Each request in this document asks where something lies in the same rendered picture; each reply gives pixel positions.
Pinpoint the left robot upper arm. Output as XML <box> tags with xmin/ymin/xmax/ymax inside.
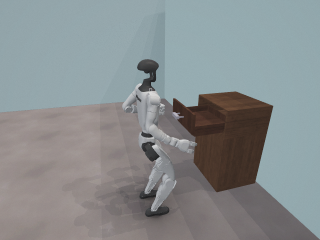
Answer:
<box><xmin>122</xmin><ymin>83</ymin><xmax>142</xmax><ymax>113</ymax></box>

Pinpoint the left robot forearm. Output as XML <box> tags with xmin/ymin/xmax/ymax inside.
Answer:
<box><xmin>131</xmin><ymin>104</ymin><xmax>138</xmax><ymax>113</ymax></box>

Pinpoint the robot left shin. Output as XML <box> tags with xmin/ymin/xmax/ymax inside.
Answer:
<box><xmin>145</xmin><ymin>166</ymin><xmax>164</xmax><ymax>194</ymax></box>

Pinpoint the robot shin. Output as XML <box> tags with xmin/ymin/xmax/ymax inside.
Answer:
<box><xmin>151</xmin><ymin>178</ymin><xmax>177</xmax><ymax>212</ymax></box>
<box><xmin>145</xmin><ymin>166</ymin><xmax>164</xmax><ymax>194</ymax></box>

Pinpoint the handle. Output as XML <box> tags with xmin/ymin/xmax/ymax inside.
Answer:
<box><xmin>172</xmin><ymin>112</ymin><xmax>184</xmax><ymax>120</ymax></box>

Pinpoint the robot right hand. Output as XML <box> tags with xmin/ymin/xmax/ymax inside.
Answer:
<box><xmin>178</xmin><ymin>139</ymin><xmax>197</xmax><ymax>154</ymax></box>

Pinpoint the cabinet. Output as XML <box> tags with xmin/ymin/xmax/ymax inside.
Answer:
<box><xmin>193</xmin><ymin>91</ymin><xmax>273</xmax><ymax>192</ymax></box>

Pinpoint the robot right shin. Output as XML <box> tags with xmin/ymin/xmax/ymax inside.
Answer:
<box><xmin>151</xmin><ymin>178</ymin><xmax>177</xmax><ymax>212</ymax></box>

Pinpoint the right robot upper arm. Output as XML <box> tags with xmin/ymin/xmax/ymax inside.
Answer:
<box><xmin>145</xmin><ymin>92</ymin><xmax>161</xmax><ymax>134</ymax></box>

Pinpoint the right robot forearm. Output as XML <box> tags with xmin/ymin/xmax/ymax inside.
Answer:
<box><xmin>148</xmin><ymin>125</ymin><xmax>180</xmax><ymax>147</ymax></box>

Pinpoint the drawer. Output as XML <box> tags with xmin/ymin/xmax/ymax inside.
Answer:
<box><xmin>173</xmin><ymin>98</ymin><xmax>226</xmax><ymax>137</ymax></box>

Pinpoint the robot left hand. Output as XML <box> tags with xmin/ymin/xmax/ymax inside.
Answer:
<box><xmin>159</xmin><ymin>103</ymin><xmax>166</xmax><ymax>116</ymax></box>

